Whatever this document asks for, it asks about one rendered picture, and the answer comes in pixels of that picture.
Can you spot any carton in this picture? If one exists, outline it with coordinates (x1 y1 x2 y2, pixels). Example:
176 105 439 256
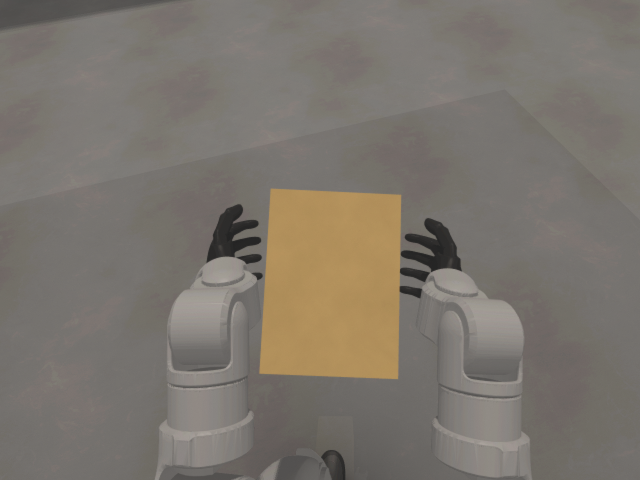
259 189 401 379

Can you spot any robot left forearm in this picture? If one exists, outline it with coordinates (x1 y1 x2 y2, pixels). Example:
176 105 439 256
155 257 261 480

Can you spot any left robot foot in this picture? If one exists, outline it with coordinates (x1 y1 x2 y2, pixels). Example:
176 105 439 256
321 450 345 480

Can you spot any right robot hand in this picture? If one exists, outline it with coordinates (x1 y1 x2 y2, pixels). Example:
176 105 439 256
400 218 462 298

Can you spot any robot right forearm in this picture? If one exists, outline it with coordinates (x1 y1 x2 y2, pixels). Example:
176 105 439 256
416 268 532 480

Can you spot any left robot hand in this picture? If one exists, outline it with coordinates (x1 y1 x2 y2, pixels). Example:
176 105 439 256
207 204 263 280

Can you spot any left robot thigh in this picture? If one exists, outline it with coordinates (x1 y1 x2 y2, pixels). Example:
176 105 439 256
256 455 330 480

